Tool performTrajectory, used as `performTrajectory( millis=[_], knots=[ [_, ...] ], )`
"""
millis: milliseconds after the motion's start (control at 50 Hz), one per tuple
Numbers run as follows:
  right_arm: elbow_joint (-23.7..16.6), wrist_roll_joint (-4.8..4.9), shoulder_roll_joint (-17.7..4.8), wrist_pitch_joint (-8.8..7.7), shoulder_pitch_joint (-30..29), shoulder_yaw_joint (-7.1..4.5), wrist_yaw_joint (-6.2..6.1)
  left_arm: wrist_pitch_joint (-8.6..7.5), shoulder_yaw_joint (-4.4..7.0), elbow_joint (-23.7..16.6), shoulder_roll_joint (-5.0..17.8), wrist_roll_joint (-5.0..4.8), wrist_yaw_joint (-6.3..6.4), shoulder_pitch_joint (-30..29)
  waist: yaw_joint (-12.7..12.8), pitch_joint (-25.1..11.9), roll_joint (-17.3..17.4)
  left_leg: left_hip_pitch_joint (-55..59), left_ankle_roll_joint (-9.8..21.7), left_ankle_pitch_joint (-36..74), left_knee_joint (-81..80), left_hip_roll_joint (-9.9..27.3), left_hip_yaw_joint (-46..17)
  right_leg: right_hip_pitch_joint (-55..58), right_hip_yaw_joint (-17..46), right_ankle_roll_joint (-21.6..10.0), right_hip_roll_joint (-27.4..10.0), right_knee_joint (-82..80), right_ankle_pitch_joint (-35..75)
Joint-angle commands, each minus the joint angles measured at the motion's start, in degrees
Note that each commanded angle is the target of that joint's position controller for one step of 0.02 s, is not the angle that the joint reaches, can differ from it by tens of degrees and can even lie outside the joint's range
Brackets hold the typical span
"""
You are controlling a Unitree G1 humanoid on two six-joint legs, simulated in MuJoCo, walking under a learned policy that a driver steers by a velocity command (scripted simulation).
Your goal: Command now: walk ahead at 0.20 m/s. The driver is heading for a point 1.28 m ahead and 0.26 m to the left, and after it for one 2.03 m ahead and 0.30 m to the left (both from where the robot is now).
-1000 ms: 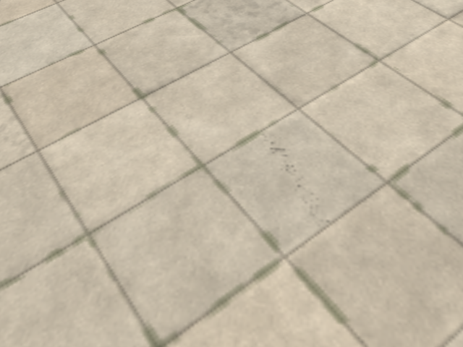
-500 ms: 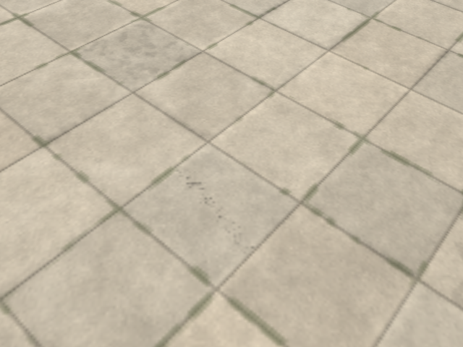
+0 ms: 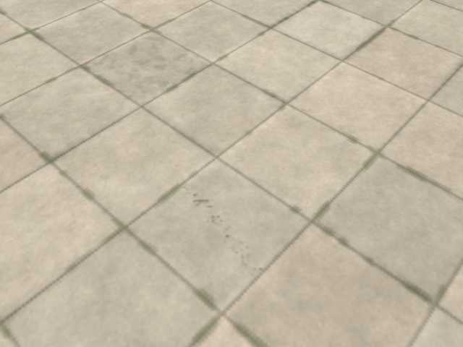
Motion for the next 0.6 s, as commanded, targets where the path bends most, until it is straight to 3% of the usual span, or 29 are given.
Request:
performTrajectory(
  millis=[20,60,80,120,140,160,180,200,220,240,280,340,360,380,420,460,480,500,520,540,560,580,600],
  knots=[
    [-2.3,0.40,-8.1,-0.77,2.9,-2.42,-0.12,-1.42,1.60,-3.6,5.6,-0.94,-0.03,-0.6,-1.9,2.1,7.0,6.1,8.6,-18.7,-8.5,6.4,-11.8,-15.6,-0.6,-2.0,-0.5,2.8,-11.9],
    [-1.4,0.89,-9.3,-2.42,5.9,-2.61,0.47,-2.43,1.62,-4.7,4.8,-1.36,-0.37,-0.3,-1.7,4.0,12.7,6.3,13.3,-21.7,-14.4,13.7,-23.9,-19.2,-1.7,-2.6,-0.5,8.7,-8.7],
    [-1.4,0.91,-10.0,-2.89,6.5,-2.79,0.56,-3.02,1.84,-5.0,5.3,-1.38,-0.52,-0.6,-1.6,3.5,13.1,5.8,14.5,-19.2,-15.5,15.4,-26.6,-18.2,-1.3,-3.2,-1.0,8.8,-8.0],
    [-3.2,1.13,-10.1,-2.94,1.1,-2.72,0.60,-3.88,2.13,-3.5,5.5,-1.41,-1.12,2.7,1.6,1.4,11.3,1.0,12.2,-12.9,-14.2,13.6,-21.6,-8.9,-1.1,-5.1,-1.9,1.8,-4.2],
    [-5.2,1.26,-8.7,-2.77,-4.5,-2.25,0.61,-4.09,2.46,-1.7,6.0,-1.41,-1.46,6.6,4.4,1.4,8.9,-3.7,9.1,-8.6,-10.9,9.7,-14.7,-2.5,0.3,-6.0,-2.6,-3.6,-1.5],
    [-7.4,0.96,-5.7,-3.19,-8.8,-1.36,0.73,-4.29,3.25,0.2,8.3,-1.20,-1.50,11.1,6.2,1.7,2.4,-9.9,5.3,0.4,0.4,3.8,-6.0,4.1,8.3,-7.4,-6.6,-8.4,-2.0],
    [-9.7,0.43,-4.1,-4.44,-9.8,-0.90,0.86,-4.25,4.93,1.5,14.1,-1.51,-1.72,14.9,5.9,1.6,-10.4,-21.2,1.5,1.6,14.1,-3.0,2.5,14.5,21.7,-10.6,-14.7,-12.3,7.7],
    [-9.7,0.38,-6.7,-5.31,-9.4,-1.50,0.80,-4.17,4.92,0.9,13.4,-1.04,-1.72,16.0,7.1,2.8,-12.6,-31.5,0.8,-15.5,23.8,-2.8,0.6,19.3,28.9,-15.0,-21.0,-13.1,20.3],
    [-9.2,1.37,-7.6,-5.77,-7.4,-2.03,1.13,-4.30,4.21,1.1,11.1,-0.55,-1.56,16.9,5.8,2.7,-8.1,-37.8,1.6,-19.1,31.6,-0.8,-2.0,23.0,28.5,-16.4,-22.5,-11.7,24.6],
    [-9.0,2.12,-6.3,-5.86,-6.7,-1.65,1.55,-4.26,3.89,1.1,9.9,-0.41,-1.42,17.1,5.0,2.3,-5.4,-42.4,2.5,-16.6,35.5,0.8,-2.7,25.9,25.6,-15.7,-21.9,-11.3,25.3],
    [-10.0,1.64,-4.7,-5.93,-9.5,-1.18,2.67,-3.51,3.09,1.7,8.0,-0.83,-1.09,16.7,4.6,3.9,-3.8,-46.5,3.3,-10.2,34.4,3.4,-1.4,25.9,18.7,-12.6,-20.0,-13.3,29.3],
    [-11.6,1.06,-0.7,-6.27,-12.0,0.41,4.94,-2.43,2.27,0.4,7.1,-1.10,0.01,11.8,3.1,4.4,-4.4,-32.6,1.4,2.4,21.0,2.6,3.2,11.6,8.1,-9.6,-13.4,-18.0,29.8],
    [-12.1,0.73,0.6,-6.45,-13.5,0.95,5.43,-2.56,2.48,0.2,8.3,-1.17,0.46,10.9,3.3,4.5,-4.8,-25.5,0.9,7.7,15.0,1.4,4.5,6.2,5.3,-8.9,-11.5,-19.6,28.5],
    [-12.4,0.75,0.4,-6.48,-14.4,0.93,5.56,-2.90,2.91,0.4,10.1,-1.14,0.75,11.4,3.4,4.3,-5.7,-19.7,0.7,11.6,10.3,0.3,4.9,3.2,4.5,-8.7,-11.4,-21.4,27.7],
    [-12.8,1.19,-2.8,-6.14,-14.6,-0.15,5.09,-3.59,3.60,1.2,12.4,-1.52,0.79,12.8,2.7,4.6,-6.7,-14.8,1.5,14.4,5.3,-1.0,3.9,4.0,4.7,-8.1,-13.5,-22.3,28.1],
    [-12.6,1.33,-5.5,-5.86,-13.0,-1.27,4.32,-3.77,3.89,1.9,12.8,-1.77,0.67,13.0,0.7,3.4,-7.4,-12.1,3.6,14.1,1.9,-2.2,3.2,8.5,3.9,-6.6,-15.0,-18.2,39.7],
    [-11.9,1.21,-6.6,-5.62,-10.1,-1.93,3.84,-3.52,4.12,2.2,13.2,-1.70,0.68,13.0,-1.2,0.9,-8.1,-8.5,4.9,13.1,1.6,-3.1,3.6,10.5,3.1,-5.7,-15.3,-13.8,48.7],
    [-10.1,1.13,-8.2,-5.27,-3.6,-2.97,3.28,-3.02,4.19,2.3,13.2,-1.43,0.73,12.6,-4.9,-3.4,-7.8,-0.4,6.5,12.7,1.2,-4.5,4.6,10.1,1.5,-4.6,-14.3,-5.6,56.3],
    [-7.7,1.17,-9.5,-4.72,4.6,-3.95,2.58,-2.70,3.98,2.0,12.7,-0.97,0.91,12.7,-8.7,-8.0,-7.0,11.5,7.8,13.0,1.4,-4.1,4.6,4.8,0.5,-3.2,-12.4,5.1,56.4],
    [-5.8,0.67,-13.1,-4.06,13.9,-4.85,1.70,-2.67,2.86,0.4,9.4,0.64,1.11,13.5,-11.2,-15.3,1.0,28.3,10.9,11.3,3.8,7.4,-9.0,-8.6,-0.3,-1.7,-9.1,24.0,34.7],
    [-5.2,-0.71,-16.5,-4.67,14.1,-4.68,2.58,-3.68,0.59,-0.2,0.8,-0.51,0.52,22.6,-4.4,-25.1,17.8,39.5,20.4,-5.7,-8.1,21.1,-40.9,-24.1,4.7,0.8,2.2,43.5,-12.1],
    [-5.4,-0.05,-10.9,-4.96,11.7,-3.71,2.59,-4.67,2.11,0.1,8.0,-2.25,-0.10,16.7,-6.6,-19.2,11.8,33.3,18.6,-17.3,-16.1,19.3,-45.7,-30.3,8.8,0.3,-0.5,49.2,-11.2],
    [-5.2,0.39,-8.8,-5.20,7.4,-3.06,2.50,-4.99,2.97,-1.9,10.5,-3.56,-0.32,9.8,-5.6,-8.5,7.8,23.9,16.2,-16.3,-17.0,17.8,-35.9,-33.6,6.1,-0.3,-3.5,48.6,-5.8]
  ],
)
Keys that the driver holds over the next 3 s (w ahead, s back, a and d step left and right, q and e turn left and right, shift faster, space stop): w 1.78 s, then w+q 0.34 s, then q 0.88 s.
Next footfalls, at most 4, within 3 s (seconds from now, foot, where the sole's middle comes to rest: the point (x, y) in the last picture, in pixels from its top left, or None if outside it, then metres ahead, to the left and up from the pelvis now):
0.54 left None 0.38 0.13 -0.77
1.10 right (276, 298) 0.67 -0.11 -0.77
1.62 left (200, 219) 0.96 0.14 -0.77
2.14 right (259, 158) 1.25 -0.07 -0.77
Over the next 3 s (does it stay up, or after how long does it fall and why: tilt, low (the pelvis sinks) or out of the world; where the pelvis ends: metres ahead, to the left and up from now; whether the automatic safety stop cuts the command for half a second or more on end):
stays up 1.22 0.07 0.00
